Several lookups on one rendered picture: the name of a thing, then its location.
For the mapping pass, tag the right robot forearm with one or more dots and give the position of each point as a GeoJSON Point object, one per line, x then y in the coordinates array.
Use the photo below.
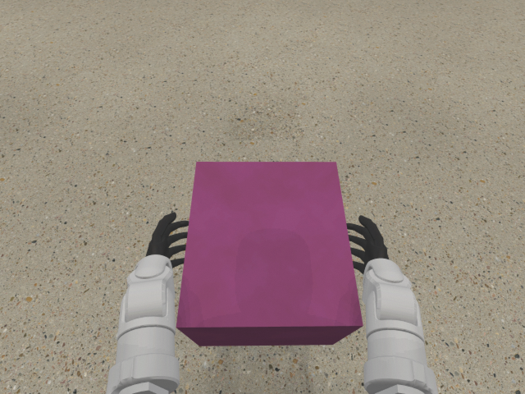
{"type": "Point", "coordinates": [396, 356]}

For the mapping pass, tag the left robot forearm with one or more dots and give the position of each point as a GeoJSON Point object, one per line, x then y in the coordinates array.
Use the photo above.
{"type": "Point", "coordinates": [145, 355]}

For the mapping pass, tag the carton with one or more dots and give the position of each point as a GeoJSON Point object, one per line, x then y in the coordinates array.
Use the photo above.
{"type": "Point", "coordinates": [267, 258]}

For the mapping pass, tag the robot right hand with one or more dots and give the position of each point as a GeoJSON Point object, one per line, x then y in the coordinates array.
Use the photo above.
{"type": "Point", "coordinates": [373, 245]}

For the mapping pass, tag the robot left hand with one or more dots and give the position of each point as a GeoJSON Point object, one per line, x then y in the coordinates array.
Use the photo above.
{"type": "Point", "coordinates": [161, 240]}

